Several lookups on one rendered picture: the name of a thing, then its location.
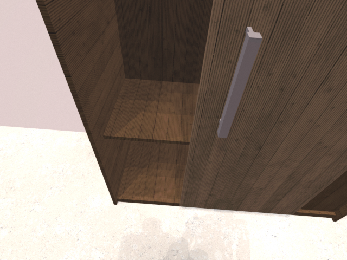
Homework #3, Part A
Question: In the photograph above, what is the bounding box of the handle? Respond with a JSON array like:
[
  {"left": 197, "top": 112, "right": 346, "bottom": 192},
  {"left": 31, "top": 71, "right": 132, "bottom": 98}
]
[{"left": 217, "top": 27, "right": 262, "bottom": 138}]

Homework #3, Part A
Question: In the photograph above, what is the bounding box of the wardrobe door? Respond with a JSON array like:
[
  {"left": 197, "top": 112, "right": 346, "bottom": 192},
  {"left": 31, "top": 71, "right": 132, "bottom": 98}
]
[
  {"left": 301, "top": 171, "right": 347, "bottom": 212},
  {"left": 179, "top": 0, "right": 347, "bottom": 215}
]

